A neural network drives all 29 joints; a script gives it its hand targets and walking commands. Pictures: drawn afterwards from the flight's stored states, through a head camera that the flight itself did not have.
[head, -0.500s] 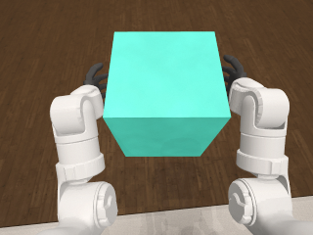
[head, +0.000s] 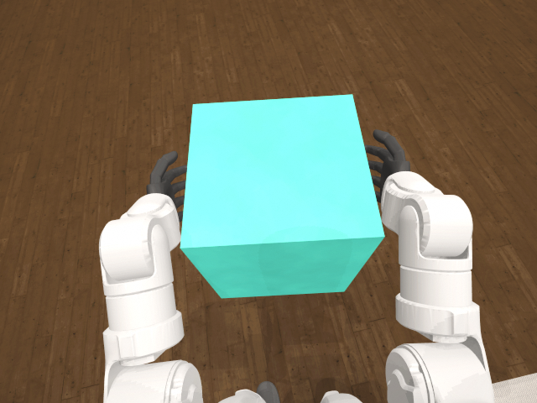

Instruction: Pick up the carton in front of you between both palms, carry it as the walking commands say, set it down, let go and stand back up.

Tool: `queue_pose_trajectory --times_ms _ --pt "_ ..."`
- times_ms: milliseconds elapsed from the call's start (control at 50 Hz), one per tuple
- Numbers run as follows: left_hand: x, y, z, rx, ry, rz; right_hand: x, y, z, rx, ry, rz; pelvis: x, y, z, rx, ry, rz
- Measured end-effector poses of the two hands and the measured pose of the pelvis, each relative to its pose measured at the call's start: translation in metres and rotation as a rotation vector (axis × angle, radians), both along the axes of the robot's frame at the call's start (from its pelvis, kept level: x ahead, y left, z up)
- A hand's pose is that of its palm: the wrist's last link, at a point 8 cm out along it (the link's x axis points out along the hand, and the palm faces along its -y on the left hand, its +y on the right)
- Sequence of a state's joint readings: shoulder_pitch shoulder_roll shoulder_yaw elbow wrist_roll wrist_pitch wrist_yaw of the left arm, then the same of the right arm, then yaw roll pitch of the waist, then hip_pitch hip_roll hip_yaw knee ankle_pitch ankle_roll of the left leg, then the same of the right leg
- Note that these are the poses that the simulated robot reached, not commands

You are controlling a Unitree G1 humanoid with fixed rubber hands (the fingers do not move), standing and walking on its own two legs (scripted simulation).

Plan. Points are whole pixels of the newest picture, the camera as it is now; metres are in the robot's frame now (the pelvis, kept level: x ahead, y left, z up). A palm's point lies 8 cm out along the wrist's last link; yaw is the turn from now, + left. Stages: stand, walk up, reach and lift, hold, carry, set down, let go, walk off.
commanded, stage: carry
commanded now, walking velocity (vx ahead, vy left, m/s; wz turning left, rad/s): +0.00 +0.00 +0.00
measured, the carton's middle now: (278, 209) +0.40 -0.02 +0.03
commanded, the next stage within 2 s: none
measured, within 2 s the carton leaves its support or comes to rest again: neither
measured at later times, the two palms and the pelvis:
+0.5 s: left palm (146, 102) +0.51 +0.14 +0.16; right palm (363, 61) +0.53 -0.16 +0.16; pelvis +0.16 -0.03 +0.03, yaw +3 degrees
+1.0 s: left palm (169, 51) +0.65 +0.13 +0.13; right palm (351, 21) +0.66 -0.17 +0.14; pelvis +0.29 -0.02 +0.01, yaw +2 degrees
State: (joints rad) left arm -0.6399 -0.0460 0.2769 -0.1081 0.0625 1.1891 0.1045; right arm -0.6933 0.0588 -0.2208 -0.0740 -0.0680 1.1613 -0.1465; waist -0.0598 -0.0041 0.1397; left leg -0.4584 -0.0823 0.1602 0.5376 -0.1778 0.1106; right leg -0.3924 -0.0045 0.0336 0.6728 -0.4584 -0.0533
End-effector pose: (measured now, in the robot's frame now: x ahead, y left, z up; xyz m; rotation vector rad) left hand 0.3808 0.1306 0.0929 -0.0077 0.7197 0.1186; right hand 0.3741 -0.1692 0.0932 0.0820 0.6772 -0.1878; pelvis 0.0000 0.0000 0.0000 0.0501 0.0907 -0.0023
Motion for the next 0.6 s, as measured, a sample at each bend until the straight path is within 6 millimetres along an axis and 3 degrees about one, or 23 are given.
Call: queue_pose_trajectory --times_ms 100,180,280,380,480,600 --pt "0.030 -0.015 0.029 -0.016 -0.061 0.000 0.028 -0.015 0.031 0.014 -0.064 -0.021 0.038 -0.008 0.004 -0.005 0.030 -0.001" --pt "0.050 -0.019 0.039 0.001 -0.050 -0.010 0.058 -0.018 0.053 -0.021 -0.052 0.010 0.065 -0.014 0.010 -0.032 0.019 0.023" --pt "0.067 -0.006 0.045 0.001 0.021 0.018 0.093 -0.004 0.070 -0.092 0.022 0.096 0.100 -0.023 0.022 -0.034 -0.002 0.036" --pt "0.095 0.011 0.064 0.003 -0.002 0.042 0.133 0.013 0.094 -0.132 -0.003 0.154 0.129 -0.028 0.026 -0.038 0.015 0.050" --pt "0.122 0.014 0.066 0.038 0.049 0.051 0.157 0.015 0.076 -0.076 0.045 0.149 0.152 -0.028 0.027 -0.044 0.035 0.060" --pt "0.152 0.003 0.043 0.053 0.088 0.063 0.180 0.003 0.038 -0.039 0.083 0.142 0.177 -0.030 0.020 -0.028 0.051 0.046"
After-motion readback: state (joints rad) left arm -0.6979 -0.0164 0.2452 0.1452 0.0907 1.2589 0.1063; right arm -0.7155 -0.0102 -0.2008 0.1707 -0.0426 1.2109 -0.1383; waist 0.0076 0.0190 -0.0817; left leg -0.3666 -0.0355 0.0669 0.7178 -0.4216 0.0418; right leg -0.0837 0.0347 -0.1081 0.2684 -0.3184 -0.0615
